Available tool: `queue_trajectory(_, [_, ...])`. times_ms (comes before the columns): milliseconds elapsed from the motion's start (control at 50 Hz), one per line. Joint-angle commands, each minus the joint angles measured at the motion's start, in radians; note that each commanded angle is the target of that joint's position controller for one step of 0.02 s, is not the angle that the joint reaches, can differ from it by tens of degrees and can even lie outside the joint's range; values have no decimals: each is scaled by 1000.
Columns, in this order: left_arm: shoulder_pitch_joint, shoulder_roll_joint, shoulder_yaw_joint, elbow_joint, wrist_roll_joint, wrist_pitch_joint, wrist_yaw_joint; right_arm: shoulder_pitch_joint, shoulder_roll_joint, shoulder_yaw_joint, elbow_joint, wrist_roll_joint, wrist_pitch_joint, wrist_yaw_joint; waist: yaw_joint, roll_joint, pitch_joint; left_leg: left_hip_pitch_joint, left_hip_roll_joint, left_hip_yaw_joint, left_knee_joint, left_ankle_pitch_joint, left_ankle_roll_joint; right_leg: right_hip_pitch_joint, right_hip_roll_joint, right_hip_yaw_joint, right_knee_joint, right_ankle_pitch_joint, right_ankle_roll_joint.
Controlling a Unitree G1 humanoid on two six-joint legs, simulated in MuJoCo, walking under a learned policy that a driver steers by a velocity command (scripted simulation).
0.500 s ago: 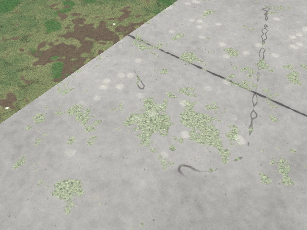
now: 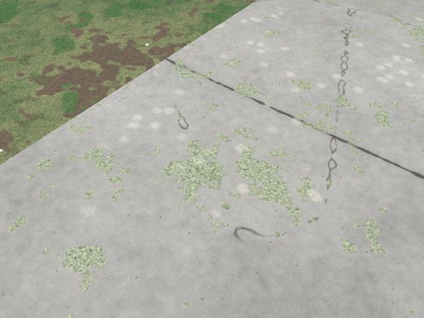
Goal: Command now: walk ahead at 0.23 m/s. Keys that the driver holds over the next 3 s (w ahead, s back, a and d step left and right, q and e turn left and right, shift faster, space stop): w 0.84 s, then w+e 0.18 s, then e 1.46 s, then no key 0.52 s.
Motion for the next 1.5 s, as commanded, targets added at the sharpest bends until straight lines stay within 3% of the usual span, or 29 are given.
queue_trajectory(20, [-154,177,53,-127,-32,-61,1,-37,-218,-35,-49,-17,-69,-8,29,219,295,-37,388,-630,-575,-435,178,-434,-17,121,233,75,-33])
queue_trajectory(80, [-78,133,57,-62,28,-62,-9,-11,-137,-13,-25,14,-101,-13,30,170,190,100,272,-356,-523,-107,93,-388,-36,57,252,246,-9])
queue_trajectory(140, [-94,66,44,-59,20,-72,-27,121,-92,-1,30,15,-105,-11,-7,152,139,188,239,-236,-505,76,92,-395,-47,2,221,342,9])
queue_trajectory(320, [-303,39,6,-153,3,-111,-75,198,-147,-14,78,22,-82,-14,-87,161,204,228,278,-137,-500,271,130,-276,-34,-70,-154,358,15])
queue_trajectory(380, [-273,67,7,-166,2,-120,-87,175,-164,-25,85,34,-74,-11,-46,189,194,253,304,-128,-444,412,113,-162,-18,-75,-229,282,-33])
queue_trajectory(420, [-113,124,34,-131,3,-121,-81,128,-183,-32,75,31,-68,-10,56,213,79,233,280,-78,-252,837,83,102,42,-116,-249,266,-80])
queue_trajectory(440, [76,175,62,-74,-3,-119,-71,117,-171,-27,68,24,-66,-10,142,190,-52,150,228,-32,-41,941,52,370,50,-114,-245,282,-115])
queue_trajectory(460, [274,250,80,-36,8,-111,-56,117,-133,-9,34,1,-70,-10,205,46,-229,-103,168,-4,300,624,15,723,-164,141,-218,206,-180])
queue_trajectory(480, [324,291,80,-9,18,-110,-66,229,19,28,27,12,-95,-2,123,-268,-378,-427,-34,-70,614,-119,-37,954,-383,656,-402,-97,-322])
queue_trajectory(500, [271,183,49,-16,23,-115,-66,128,-105,-2,30,47,-123,2,155,-169,-270,-523,10,-184,737,-134,-18,848,-357,685,-502,-147,-282])
queue_trajectory(520, [178,144,35,-29,24,-118,-62,35,-152,-18,-2,69,-137,7,127,-128,-118,-582,65,-144,752,-42,4,709,-329,524,-508,-69,-241])
queue_trajectory(560, [53,98,22,-53,31,-122,-66,-24,-135,-23,-5,44,-137,-2,61,-3,0,-497,151,-103,656,124,4,448,-249,310,-557,146,-215])
queue_trajectory(600, [31,75,16,-46,43,-129,-68,10,-90,-22,3,37,-114,1,15,-42,16,-410,181,-102,609,180,-3,346,-202,212,-612,216,-218])
queue_trajectory(780, [163,136,19,11,26,-126,-35,-306,-56,-3,-104,20,-110,21,71,0,121,-464,137,-14,90,547,-53,312,-142,11,-679,409,-199])
queue_trajectory(880, [268,148,25,57,10,-99,-27,-446,-74,2,-166,29,-121,51,97,6,140,-494,101,-38,-63,507,-25,508,-216,46,-599,460,-190])
queue_trajectory(940, [244,180,37,48,11,-82,-21,-371,-131,-18,-159,28,-129,56,31,-34,75,-351,56,-27,-97,379,3,573,-234,83,-467,676,-165])
queue_trajectory(980, [219,148,21,24,28,-75,-22,-69,-220,-60,-83,20,-131,40,-115,-27,-144,126,85,-44,-65,392,70,406,-141,33,-95,721,-114])
queue_trajectory(1000, [332,22,-14,0,28,-89,-30,62,-319,-86,-58,-5,-127,33,-92,165,-326,570,359,-437,-71,250,206,-11,7,-38,307,364,-36])
queue_trajectory(1020, [350,15,-21,19,12,-104,-31,85,-252,-67,-51,4,-122,35,-98,292,-434,634,452,-727,-222,139,244,-150,72,78,497,-197,-27])
queue_trajectory(1040, [261,132,14,-5,-17,-112,-29,0,-186,-43,-64,7,-122,31,-94,225,-266,494,424,-595,-252,204,194,-222,20,121,570,-174,-32])
queue_trajectory(1060, [194,147,20,-29,-21,-112,-21,-96,-156,-32,-84,3,-122,26,-62,174,-143,334,399,-428,-255,406,167,-218,-26,84,561,-108,-30])
queue_trajectory(1120, [225,90,33,-18,4,-66,-8,-238,-94,-19,-80,-12,-135,34,44,143,-26,15,301,-128,-308,751,132,-40,-91,65,441,-14,-4])
queue_trajectory(1180, [207,47,31,-59,9,-24,-7,-286,-128,-29,-68,-13,-138,21,78,145,20,-76,292,1,-365,813,159,-41,-90,30,333,76,22])
queue_trajectory(1340, [24,73,38,-181,27,-12,-61,-264,-200,-48,-41,22,-76,-18,24,113,-6,69,308,135,-290,740,137,0,-64,-50,-48,286,2])
queue_trajectory(1420, [74,111,63,-206,29,-4,-70,-289,-207,-56,-47,51,-46,-21,76,104,-19,94,302,157,-62,765,64,111,-1,-103,-207,244,-67])
queue_trajectory(1440, [152,168,87,-191,34,-9,-56,-232,-180,-51,-34,40,-42,-18,100,20,-67,43,232,185,115,699,4,258,19,-68,-293,464,-108])
queue_trajectory(1460, [196,297,119,-203,39,-10,-29,-214,-136,-35,-65,-6,-46,-10,83,-225,-119,-204,119,217,430,236,-82,463,-196,238,-286,997,-213])
queue_trajectory(1480, [159,310,106,-239,62,-16,-31,-199,-117,-24,-93,-17,-45,-2,45,-280,-261,-420,-35,49,688,-309,-121,599,-370,578,-337,935,-427])
queue_trajectory(1500, [133,247,88,-254,49,-29,-47,-239,-168,-36,-80,10,-41,6,84,-111,-273,-453,7,-84,745,-272,-104,552,-341,519,-380,779,-401])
